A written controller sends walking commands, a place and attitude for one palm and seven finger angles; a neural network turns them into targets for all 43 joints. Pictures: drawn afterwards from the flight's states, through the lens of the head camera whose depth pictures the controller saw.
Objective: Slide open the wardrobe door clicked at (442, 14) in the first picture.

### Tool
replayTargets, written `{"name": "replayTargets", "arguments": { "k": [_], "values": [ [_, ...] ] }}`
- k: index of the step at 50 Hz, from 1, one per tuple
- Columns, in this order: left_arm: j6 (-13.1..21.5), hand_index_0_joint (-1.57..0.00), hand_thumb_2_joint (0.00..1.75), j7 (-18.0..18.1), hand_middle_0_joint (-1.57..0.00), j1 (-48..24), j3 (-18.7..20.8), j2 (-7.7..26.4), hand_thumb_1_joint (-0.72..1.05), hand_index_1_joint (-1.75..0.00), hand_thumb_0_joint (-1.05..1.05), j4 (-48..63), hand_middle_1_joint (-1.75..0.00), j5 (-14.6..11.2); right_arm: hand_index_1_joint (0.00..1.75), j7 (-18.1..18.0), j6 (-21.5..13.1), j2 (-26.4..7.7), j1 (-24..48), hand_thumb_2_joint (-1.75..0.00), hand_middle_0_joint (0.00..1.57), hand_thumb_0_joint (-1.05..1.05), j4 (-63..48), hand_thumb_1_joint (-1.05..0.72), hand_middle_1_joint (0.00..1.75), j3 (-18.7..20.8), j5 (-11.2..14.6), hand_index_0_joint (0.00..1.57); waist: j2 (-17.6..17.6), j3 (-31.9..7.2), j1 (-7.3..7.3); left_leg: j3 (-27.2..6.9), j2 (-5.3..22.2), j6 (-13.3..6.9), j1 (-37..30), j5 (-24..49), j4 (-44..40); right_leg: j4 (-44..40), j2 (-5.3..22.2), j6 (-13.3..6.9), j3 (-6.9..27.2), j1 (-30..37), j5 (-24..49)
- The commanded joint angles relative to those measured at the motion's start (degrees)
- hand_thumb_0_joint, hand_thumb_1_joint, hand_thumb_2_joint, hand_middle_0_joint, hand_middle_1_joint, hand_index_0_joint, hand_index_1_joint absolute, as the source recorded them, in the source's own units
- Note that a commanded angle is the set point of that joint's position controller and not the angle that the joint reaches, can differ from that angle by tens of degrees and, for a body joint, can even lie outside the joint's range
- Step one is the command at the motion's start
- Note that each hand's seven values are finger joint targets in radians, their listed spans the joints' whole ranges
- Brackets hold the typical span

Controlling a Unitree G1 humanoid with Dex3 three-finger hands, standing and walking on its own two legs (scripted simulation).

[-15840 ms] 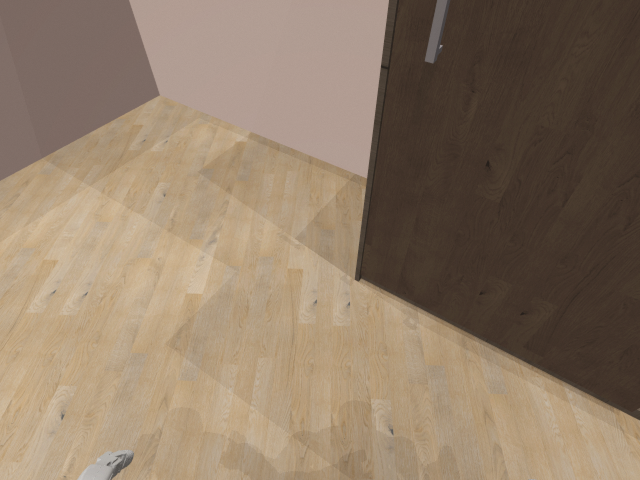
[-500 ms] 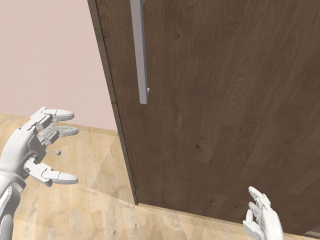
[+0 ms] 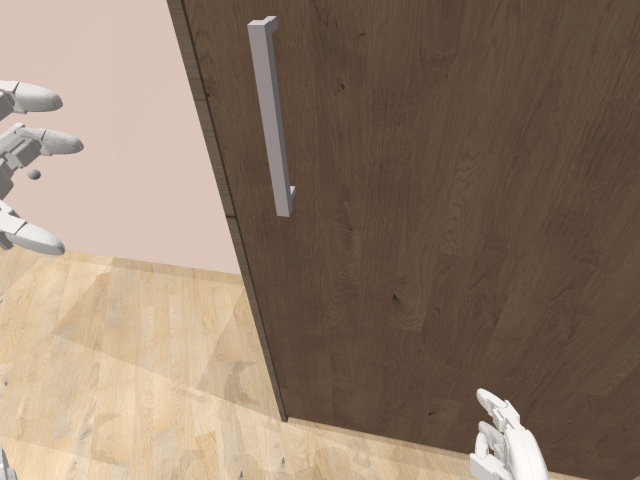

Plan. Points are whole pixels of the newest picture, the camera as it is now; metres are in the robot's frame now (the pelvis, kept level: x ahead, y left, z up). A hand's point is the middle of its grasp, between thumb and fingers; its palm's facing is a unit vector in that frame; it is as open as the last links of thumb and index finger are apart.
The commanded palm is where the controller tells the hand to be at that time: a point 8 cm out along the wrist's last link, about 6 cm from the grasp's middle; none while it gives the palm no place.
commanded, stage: raise the hand with hooked fingers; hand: left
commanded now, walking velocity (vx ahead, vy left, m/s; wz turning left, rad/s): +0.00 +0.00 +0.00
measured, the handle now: (278, 127) +0.46 +0.10 +0.25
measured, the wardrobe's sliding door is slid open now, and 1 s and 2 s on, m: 0.00 0.00 0.00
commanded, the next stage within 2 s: move the hooked fingers beside the handle in 0.42 s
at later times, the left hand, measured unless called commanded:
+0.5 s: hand (85, 214) +0.29 +0.28 +0.24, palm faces +0.07 -0.97 -0.22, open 14.0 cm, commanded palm +0.24 +0.31 +0.27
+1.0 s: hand (151, 196) +0.31 +0.21 +0.25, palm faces -0.11 -0.98 -0.15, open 14.0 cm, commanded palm +0.29 +0.27 +0.26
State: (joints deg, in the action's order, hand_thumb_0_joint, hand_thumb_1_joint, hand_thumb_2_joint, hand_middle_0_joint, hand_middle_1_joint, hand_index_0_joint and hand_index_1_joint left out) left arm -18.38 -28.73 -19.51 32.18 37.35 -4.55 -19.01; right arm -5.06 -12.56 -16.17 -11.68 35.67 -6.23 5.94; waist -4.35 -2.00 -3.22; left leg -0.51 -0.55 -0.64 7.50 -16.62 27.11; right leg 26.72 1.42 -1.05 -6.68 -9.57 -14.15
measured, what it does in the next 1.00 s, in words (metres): stands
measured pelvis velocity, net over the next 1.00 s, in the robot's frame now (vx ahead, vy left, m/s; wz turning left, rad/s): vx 0.01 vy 0.01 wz -0.02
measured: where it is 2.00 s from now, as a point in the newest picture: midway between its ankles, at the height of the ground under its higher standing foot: outside the picture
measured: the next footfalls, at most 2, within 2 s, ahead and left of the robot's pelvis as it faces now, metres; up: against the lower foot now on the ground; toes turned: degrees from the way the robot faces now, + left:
none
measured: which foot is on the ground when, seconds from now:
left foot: down 0.00-1.00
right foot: down 0.00-1.00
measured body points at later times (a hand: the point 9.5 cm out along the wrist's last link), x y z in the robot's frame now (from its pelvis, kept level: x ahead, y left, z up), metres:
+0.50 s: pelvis +0.00 -0.01 +0.00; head -0.02 -0.05 +0.44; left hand +0.28 +0.33 +0.25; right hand +0.21 -0.23 -0.07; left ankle -0.02 +0.11 -0.74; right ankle +0.01 -0.10 -0.74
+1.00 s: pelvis +0.01 +0.01 +0.00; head -0.02 -0.03 +0.45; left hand +0.31 +0.26 +0.26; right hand +0.21 -0.21 -0.07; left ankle -0.02 +0.11 -0.74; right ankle +0.01 -0.10 -0.74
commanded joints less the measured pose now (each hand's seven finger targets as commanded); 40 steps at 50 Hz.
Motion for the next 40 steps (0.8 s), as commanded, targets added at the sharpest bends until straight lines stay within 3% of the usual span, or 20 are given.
{"name": "replayTargets", "arguments": {
  "k": [1,3,6,8,9,11,13,16,17,18,20,22,26,29,31,33,35,37,38,40],
  "values": [
    [-2.7,-0.30,0.30,-1.6,-0.30,-8.9,-4.6,7.6,-0.50,-1.20,0.00,-2.4,-1.20,1.2,0.30,0.5,-2.4,-8.3,8.5,-0.90,0.20,0.00,-10.6,-0.90,0.30,4.1,1.1,0.20,3.9,-1.3,1.26,-2.4,0.3,-0.8,3.4,10.2,-2.8,-3.3,0.3,0.4,2.7,-3.8,8.4],
    [-2.9,-0.30,0.30,-2.3,-0.30,-8.0,-5.2,7.2,-0.50,-1.20,0.00,1.1,-1.20,0.5,0.30,0.7,-1.9,-8.3,9.4,-0.90,0.20,0.00,-11.7,-0.90,0.30,4.3,1.3,0.20,5.1,-4.9,1.07,-2.2,0.5,-1.0,2.2,10.7,-1.7,-2.8,0.8,0.4,3.6,-2.1,9.1],
    [-0.3,-0.30,0.30,-2.6,-0.30,-14.3,4.3,17.3,-0.50,-1.20,0.00,17.8,-1.20,-1.3,0.30,0.5,-2.5,-7.9,11.7,-0.90,0.20,0.00,-14.1,-0.90,0.30,4.2,0.7,0.20,2.0,-18.5,-0.68,-2.5,-0.6,-1.6,-2.4,14.0,-0.7,-1.0,0.9,0.6,4.3,4.9,12.6],
    [3.5,-0.30,0.30,-1.8,-0.30,-14.1,12.8,24.7,-0.50,-1.20,0.00,25.6,-1.20,-3.8,0.30,0.3,-3.2,-6.6,12.1,-0.90,0.20,0.00,-14.2,-0.90,0.30,3.3,-0.2,0.20,0.4,-22.4,-1.91,-2.6,-0.7,-1.9,-3.7,16.5,-0.3,-1.0,0.7,0.6,4.8,9.2,15.5],
    [5.6,-0.30,0.30,-0.9,-0.30,-16.1,14.4,24.9,-0.50,-1.20,0.00,29.4,-1.20,-4.2,0.30,0.2,-3.7,-5.9,12.2,-0.90,0.20,0.00,-14.5,-0.90,0.30,3.2,-0.5,0.20,-1.4,-24.2,-2.04,-2.4,-0.8,-1.9,-3.9,17.8,-0.8,-0.7,0.7,0.4,4.7,10.5,16.8],
    [7.7,-0.30,0.30,1.6,-0.30,-12.3,16.4,23.8,-0.50,-1.20,0.00,25.8,-1.20,-4.2,0.30,-0.1,-4.5,-5.4,10.4,-0.90,0.20,0.00,-13.3,-0.90,0.30,3.2,-0.9,0.20,-2.0,-18.9,-1.98,-2.2,-0.3,-1.8,-2.7,18.1,-1.6,-1.0,0.2,0.1,3.5,7.9,17.1],
    [6.3,-0.30,0.30,3.4,-0.30,-10.2,16.3,22.6,-0.50,-1.20,0.00,17.8,-1.20,-3.4,0.30,0.2,-4.3,-5.9,9.2,-0.90,0.20,0.00,-11.1,-0.90,0.30,3.8,-0.9,0.20,-3.1,-11.3,-2.06,-1.8,0.2,-1.5,0.2,15.9,-1.7,-2.6,0.7,0.1,4.1,4.6,15.8],
    [0.5,-0.30,0.30,3.2,-0.30,-13.3,4.1,13.2,-0.50,-1.20,0.00,3.7,-1.20,-0.8,0.30,0.0,-3.6,-7.2,8.6,-0.90,0.20,0.00,-8.9,-0.90,0.30,3.6,0.3,0.20,-3.9,1.9,1.33,-1.2,0.6,-0.9,3.4,8.4,-2.3,-4.6,1.0,0.6,4.7,-5.0,7.0],
    [-0.5,-0.30,0.30,3.0,-0.30,-13.2,0.5,11.0,-0.50,-1.20,0.00,1.6,-1.20,0.3,0.30,-0.2,-3.6,-7.6,8.2,-0.90,0.20,0.00,-9.1,-0.90,0.30,3.8,0.6,0.20,-4.2,2.9,1.89,-1.5,0.6,-0.8,3.6,7.5,-2.2,-4.6,0.9,0.6,4.5,-6.3,5.4],
    [-1.1,-0.30,0.30,2.4,-0.30,-12.5,-3.5,7.6,-0.50,-1.20,0.00,0.1,-1.20,0.9,0.30,-0.2,-3.5,-7.6,8.1,-0.90,0.20,0.00,-9.6,-0.90,0.30,4.2,0.9,0.20,-0.6,3.1,2.33,-1.7,0.8,-0.8,3.5,8.1,-1.8,-4.8,1.1,0.6,5.0,-6.3,6.2],
    [-2.3,-0.30,0.30,1.3,-0.30,-13.1,-6.9,6.2,-0.50,-1.20,0.00,2.7,-1.20,1.7,0.30,-0.4,-3.3,-7.9,8.4,-0.90,0.20,0.00,-10.8,-0.90,0.30,4.5,1.2,0.20,2.3,-2.4,2.44,-2.0,0.5,-1.2,2.3,8.4,-1.0,-3.4,0.9,1.1,4.5,-5.1,6.9],
    [-2.2,-0.30,0.30,0.6,-0.30,-14.3,-5.7,8.4,-0.50,-1.20,0.00,8.2,-1.20,1.7,0.30,-0.5,-3.2,-7.8,9.6,-0.90,0.20,0.00,-12.2,-0.90,0.30,4.5,1.2,0.20,3.8,-9.2,1.92,-2.2,0.2,-1.7,0.3,9.6,-0.4,-2.2,1.0,1.3,4.4,-2.5,8.0],
    [2.2,-0.30,0.30,-0.2,-0.30,-15.0,8.2,20.4,-0.50,-1.20,0.00,23.7,-1.20,-1.5,0.30,-0.5,-3.3,-6.7,12.2,-0.90,0.20,0.00,-13.6,-0.90,0.30,3.7,0.2,0.20,2.1,-22.8,-0.79,-2.4,-0.4,-1.9,-3.1,15.8,0.2,-0.3,1.3,1.2,5.1,8.5,16.1],
    [6.1,-0.30,0.30,0.5,-0.30,-15.7,13.1,21.9,-0.50,-1.20,0.00,24.6,-1.20,-4.7,0.30,-0.4,-4.2,-5.5,11.9,-0.90,0.20,0.00,-12.3,-0.90,0.30,2.7,-0.6,0.20,0.3,-20.9,-1.08,-2.7,-0.3,-1.9,-3.6,17.9,-0.6,-0.7,0.8,0.7,4.3,8.8,18.8],
    [5.6,-0.30,0.30,2.0,-0.30,-12.9,10.5,17.1,-0.50,-1.20,0.00,18.2,-1.20,-4.4,0.30,-0.2,-4.6,-5.1,10.9,-0.90,0.20,0.00,-11.0,-0.90,0.30,2.7,-0.5,0.20,-1.2,-11.9,-0.74,-2.5,0.1,-1.5,-2.1,15.6,-1.8,-1.5,0.3,0.3,3.2,3.0,16.4],
    [1.8,-0.30,0.30,3.1,-0.30,-12.1,6.3,13.5,-0.50,-1.20,0.00,9.9,-1.20,-2.6,0.30,0.1,-3.9,-5.9,10.4,-0.90,0.20,0.00,-9.3,-0.90,0.30,3.1,-0.1,0.20,-4.0,-3.7,-0.55,-2.0,0.4,-1.0,0.0,13.3,-2.7,-2.8,0.6,-0.2,3.2,-1.6,12.9],
    [-1.6,-0.30,0.30,3.5,-0.30,-14.3,-2.8,7.1,-0.50,-1.20,0.00,6.1,-1.20,-0.1,0.30,0.2,-3.3,-6.3,9.7,-0.90,0.20,0.00,-9.4,-0.90,0.30,3.0,0.5,0.20,-3.6,2.2,1.26,-2.3,0.6,-0.6,2.0,9.9,-3.7,-3.2,0.4,0.2,2.5,-5.9,8.4],
    [-3.4,-0.30,0.30,3.5,-0.30,-15.3,-9.5,2.3,-0.50,-1.20,0.00,4.5,-1.20,1.4,0.30,0.1,-3.1,-6.5,9.2,-0.90,0.20,0.00,-10.2,-0.90,0.30,3.3,0.9,0.20,-1.8,1.6,2.23,-2.9,0.5,-0.8,1.9,7.8,-3.6,-2.9,0.4,0.4,2.3,-7.2,6.0],
    [-3.9,-0.30,0.30,3.4,-0.30,-14.4,-11.3,0.3,-0.50,-1.20,0.00,4.8,-1.20,1.4,0.30,0.2,-2.9,-6.6,9.1,-0.90,0.20,0.00,-10.4,-0.90,0.30,3.6,1.1,0.20,1.7,0.5,2.43,-3.0,0.9,-1.0,0.9,9.2,-3.3,-2.9,0.4,0.3,2.3,-6.3,7.4],
    [-3.9,-0.30,0.30,2.9,-0.30,-18.8,-12.4,0.6,-0.50,-1.20,0.00,13.4,-1.20,1.4,0.30,0.1,-2.9,-6.4,10.6,-0.90,0.20,0.00,-12.3,-0.90,0.30,3.7,1.1,0.20,1.0,-8.0,2.08,-3.5,0.4,-1.3,-2.7,10.3,-2.8,-1.4,0.7,0.3,2.4,-3.7,8.6]
  ]
}}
